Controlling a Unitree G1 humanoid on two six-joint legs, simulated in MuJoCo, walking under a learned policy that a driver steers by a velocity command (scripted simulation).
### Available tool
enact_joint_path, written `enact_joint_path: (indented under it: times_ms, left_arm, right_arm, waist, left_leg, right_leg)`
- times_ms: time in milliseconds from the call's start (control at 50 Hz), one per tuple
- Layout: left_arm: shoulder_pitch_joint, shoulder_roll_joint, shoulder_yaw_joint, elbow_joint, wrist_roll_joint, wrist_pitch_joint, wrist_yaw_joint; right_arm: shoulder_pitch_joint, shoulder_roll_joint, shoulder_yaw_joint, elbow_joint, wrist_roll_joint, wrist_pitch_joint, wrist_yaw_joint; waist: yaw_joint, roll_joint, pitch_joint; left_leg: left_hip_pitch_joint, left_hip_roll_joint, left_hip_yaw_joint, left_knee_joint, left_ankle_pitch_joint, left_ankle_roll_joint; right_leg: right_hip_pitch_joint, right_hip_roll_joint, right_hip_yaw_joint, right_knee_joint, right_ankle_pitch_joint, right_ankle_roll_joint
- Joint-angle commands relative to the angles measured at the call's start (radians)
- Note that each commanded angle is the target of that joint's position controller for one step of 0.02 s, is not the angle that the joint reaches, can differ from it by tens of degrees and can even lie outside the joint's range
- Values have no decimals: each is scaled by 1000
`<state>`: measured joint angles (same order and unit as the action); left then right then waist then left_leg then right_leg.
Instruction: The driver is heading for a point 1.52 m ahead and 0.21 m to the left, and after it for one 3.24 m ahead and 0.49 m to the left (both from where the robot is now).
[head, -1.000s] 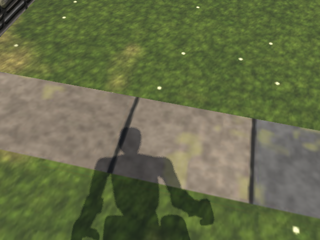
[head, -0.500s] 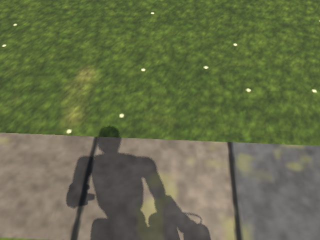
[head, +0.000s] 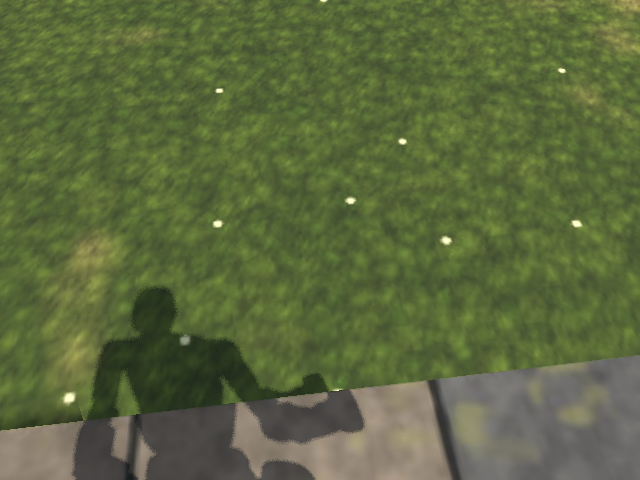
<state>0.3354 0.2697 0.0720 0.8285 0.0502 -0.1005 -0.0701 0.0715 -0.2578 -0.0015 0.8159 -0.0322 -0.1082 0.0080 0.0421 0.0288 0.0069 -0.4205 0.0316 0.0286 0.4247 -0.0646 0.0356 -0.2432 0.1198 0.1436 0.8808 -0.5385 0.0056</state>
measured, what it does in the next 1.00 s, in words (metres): steps on the spot: right foot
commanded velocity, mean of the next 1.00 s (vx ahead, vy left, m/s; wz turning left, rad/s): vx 0.04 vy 0.00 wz -0.05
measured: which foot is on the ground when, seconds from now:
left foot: down 0.00-1.00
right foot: up 0.00-0.16, down 0.18-1.00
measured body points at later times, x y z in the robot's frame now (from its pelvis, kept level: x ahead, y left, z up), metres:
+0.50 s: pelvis +0.06 +0.01 +0.00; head +0.08 +0.00 +0.45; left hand +0.21 +0.27 -0.10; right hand +0.23 -0.26 -0.10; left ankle +0.10 +0.12 -0.74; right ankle +0.02 -0.12 -0.74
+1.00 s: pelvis +0.07 +0.01 +0.00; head +0.09 +0.01 +0.45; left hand +0.21 +0.29 -0.11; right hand +0.23 -0.27 -0.10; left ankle +0.10 +0.12 -0.74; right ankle +0.02 -0.12 -0.74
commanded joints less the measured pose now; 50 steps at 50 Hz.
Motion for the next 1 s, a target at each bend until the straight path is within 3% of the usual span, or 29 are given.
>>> enact_joint_path:
  times_ms: [20, 40, 60, 80, 100, 120, 140, 160, 180, 200, 220, 240, 280, 320, 360, 440, 600, 1000]
  left_arm:
    - [40, 104, 22, -73, 13, 16, 44]
    - [72, 49, 3, -55, 22, 22, 44]
    - [87, 2, -13, -41, 28, 25, 31]
    - [125, -8, -18, -25, 18, 30, 9]
    - [127, 5, -18, -11, -8, 33, -15]
    - [130, 13, -21, 4, -39, 30, -36]
    - [122, 39, -17, 9, -51, 21, -45]
    - [127, 80, -7, -5, -44, 9, -39]
    - [84, 106, -5, -42, -42, -4, -28]
    - [-27, 157, -1, -88, -45, -14, -19]
    - [-97, 172, 6, -97, -42, -11, -16]
    - [-131, 156, 6, -100, -45, -6, -12]
    - [-176, 106, -4, -123, -55, 0, -3]
    - [-123, 111, -1, -105, -55, 1, -2]
    - [-89, 128, 6, -91, -49, 3, -2]
    - [-109, 125, 7, -94, -50, 9, -1]
    - [-165, 159, 14, -100, -51, 10, 4]
    - [-184, 197, 12, -53, -49, 21, 17]
  right_arm:
    - [113, -140, -47, -27, 21, -7, -16]
    - [11, -26, -4, -59, 51, -8, -3]
    - [-40, 9, 9, -80, 61, -9, 8]
    - [-83, -46, -6, -90, 59, -11, 19]
    - [-112, -114, -32, -96, 55, -13, 33]
    - [-139, -153, -47, -97, 46, -7, 51]
    - [-105, -165, -54, -76, 27, 3, 73]
    - [-55, -138, -48, -51, 25, 8, 92]
    - [-7, -80, -31, -26, 41, 10, 99]
    - [60, -89, -40, -29, 45, 6, 87]
    - [47, -116, -51, -47, 40, -1, 58]
    - [6, -140, -60, -63, 33, -3, 41]
    - [-25, -135, -59, -73, 46, -6, 33]
    - [-24, -122, -58, -75, 55, -6, 43]
    - [-12, -127, -63, -72, 49, -3, 49]
    - [-11, -135, -70, -70, 45, 2, 47]
    - [-32, -163, -79, -66, 42, 3, 42]
    - [-40, -199, -83, -5, 40, 10, 42]
  waist:
    - [-39, 53, -146]
    - [24, 67, -113]
    - [54, 75, -98]
    - [84, 55, -115]
    - [82, 32, -116]
    - [78, 13, -112]
    - [59, 27, -99]
    - [55, 32, -104]
    - [41, 15, -94]
    - [-44, -40, -49]
    - [-76, -67, -44]
    - [-76, -57, -55]
    - [-63, -34, -83]
    - [-40, -31, -106]
    - [-34, -35, -110]
    - [-35, -41, -93]
    - [-39, -43, -77]
    - [-45, -31, -50]
  left_leg:
    - [404, 325, -313, -160, 398, 246]
    - [283, 261, -236, -178, 374, 188]
    - [192, 210, -166, -167, 404, 154]
    - [123, 148, -84, -143, 421, 123]
    - [93, 101, -33, -108, 371, 110]
    - [62, 70, -15, -60, 259, 100]
    - [34, 73, -54, -32, 114, 93]
    - [18, 111, -112, -27, 3, 82]
    - [39, 129, -151, -30, -117, 55]
    - [114, 85, -98, -18, -210, 35]
    - [188, 35, -34, 15, -203, 14]
    - [252, 35, -27, 26, -161, 13]
    - [261, 50, -47, 17, -23, 25]
    - [256, 40, -34, 37, 125, 28]
    - [270, 35, -27, 59, 188, 30]
    - [269, 30, -23, 72, 156, 15]
    - [262, 22, -21, 79, 118, 2]
    - [294, 20, -34, 48, 79, 6]
  right_leg:
    - [-305, -137, -33, 301, -107, 47]
    - [-216, -191, -22, 174, -95, 74]
    - [-119, -211, -53, 88, -95, 110]
    - [-8, -203, -114, -41, -56, 143]
    - [46, -181, -168, -180, 49, 171]
    - [100, -159, -204, -318, 249, 173]
    - [124, -139, -210, -355, 389, 156]
    - [134, -153, -189, -333, 440, 117]
    - [81, -194, -144, -365, 454, 54]
    - [-70, -234, -89, -415, 417, -55]
    - [-158, -255, -43, -463, 258, -120]
    - [-198, -248, -41, -488, 167, -114]
    - [-119, -223, -72, -459, 265, -60]
    - [-47, -210, -93, -422, 389, -32]
    - [-39, -205, -110, -409, 435, -27]
    - [-49, -204, -119, -409, 406, -21]
    - [-34, -199, -127, -415, 388, -16]
    - [-1, -192, -144, -469, 358, -15]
